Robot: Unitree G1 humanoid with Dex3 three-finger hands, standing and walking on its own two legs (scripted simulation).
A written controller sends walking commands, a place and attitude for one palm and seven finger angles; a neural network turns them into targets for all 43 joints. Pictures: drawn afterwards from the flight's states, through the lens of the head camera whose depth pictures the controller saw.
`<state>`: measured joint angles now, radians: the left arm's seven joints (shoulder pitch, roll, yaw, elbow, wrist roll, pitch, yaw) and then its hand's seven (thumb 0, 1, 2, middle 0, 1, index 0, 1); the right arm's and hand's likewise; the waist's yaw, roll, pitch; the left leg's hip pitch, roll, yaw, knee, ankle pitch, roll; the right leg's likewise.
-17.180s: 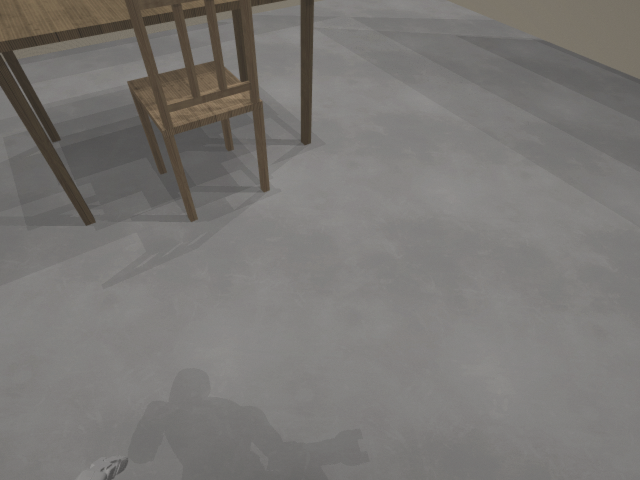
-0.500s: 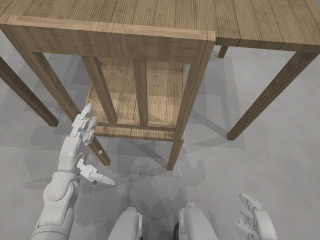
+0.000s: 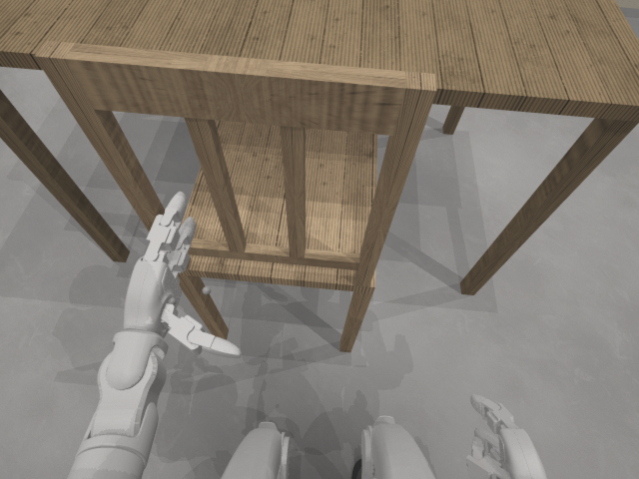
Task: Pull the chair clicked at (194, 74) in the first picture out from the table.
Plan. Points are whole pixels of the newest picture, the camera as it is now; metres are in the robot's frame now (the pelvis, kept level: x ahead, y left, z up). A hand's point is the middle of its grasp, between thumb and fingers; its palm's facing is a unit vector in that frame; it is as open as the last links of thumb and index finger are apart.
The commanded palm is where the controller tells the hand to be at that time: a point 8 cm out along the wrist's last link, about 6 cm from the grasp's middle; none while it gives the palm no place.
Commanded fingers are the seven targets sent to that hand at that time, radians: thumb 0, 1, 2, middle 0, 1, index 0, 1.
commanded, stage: aim the fingers beside a spindle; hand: left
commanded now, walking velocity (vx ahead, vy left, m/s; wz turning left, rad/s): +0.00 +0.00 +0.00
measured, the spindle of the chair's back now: (222, 194) +0.48 +0.15 +0.03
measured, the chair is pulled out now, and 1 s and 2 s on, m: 0.00 0.00 0.00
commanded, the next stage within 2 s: push the fingers through the gap in 1.30 s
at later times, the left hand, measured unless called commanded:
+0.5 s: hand (219, 310) +0.31 +0.13 +0.02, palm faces -0.11 -0.99 -0.02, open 16.9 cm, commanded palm +0.31 +0.19 +0.03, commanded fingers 0.00 -0.50 0.30 -0.06 -0.08 -0.06 -0.08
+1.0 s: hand (202, 291) +0.33 +0.15 +0.02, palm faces -0.03 -1.00 -0.06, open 16.9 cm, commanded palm +0.31 +0.19 +0.01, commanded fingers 0.00 -0.50 0.30 -0.06 -0.08 -0.06 -0.08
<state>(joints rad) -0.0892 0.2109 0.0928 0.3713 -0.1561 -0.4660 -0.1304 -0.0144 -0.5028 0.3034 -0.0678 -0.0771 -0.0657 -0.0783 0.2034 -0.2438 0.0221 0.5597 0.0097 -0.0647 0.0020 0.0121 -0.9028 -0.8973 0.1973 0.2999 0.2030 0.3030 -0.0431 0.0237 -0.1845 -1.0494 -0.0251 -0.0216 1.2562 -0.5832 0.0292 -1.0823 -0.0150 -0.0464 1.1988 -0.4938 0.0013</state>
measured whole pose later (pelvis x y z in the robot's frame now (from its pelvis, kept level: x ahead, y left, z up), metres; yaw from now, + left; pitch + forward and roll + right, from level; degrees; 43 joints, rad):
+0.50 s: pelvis +0.00 -0.01 +0.00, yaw +0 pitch +22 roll -2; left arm 0.03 0.21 0.06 0.24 -0.19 -0.43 -0.16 -0.02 -0.50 0.30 -0.06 -0.08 -0.06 -0.08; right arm 0.20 -0.24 0.00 0.53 0.01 -0.08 -0.01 0.01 -0.90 -0.90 0.20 0.30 0.20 0.30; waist -0.05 0.02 -0.15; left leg -1.04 -0.01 -0.02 1.25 -0.59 0.02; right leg -1.08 0.00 -0.05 1.19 -0.49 -0.01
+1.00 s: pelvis +0.00 -0.01 +0.00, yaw +0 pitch +22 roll -2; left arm -0.10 0.24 0.12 0.42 -0.18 -0.45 -0.16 -0.01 -0.50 0.30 -0.06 -0.08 -0.06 -0.08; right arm 0.21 -0.25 0.02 0.57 0.02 -0.06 0.00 0.01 -0.90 -0.90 0.20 0.30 0.20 0.30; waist -0.04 0.03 -0.18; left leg -1.05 -0.02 -0.03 1.26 -0.59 0.02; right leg -1.08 -0.01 -0.06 1.21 -0.50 -0.01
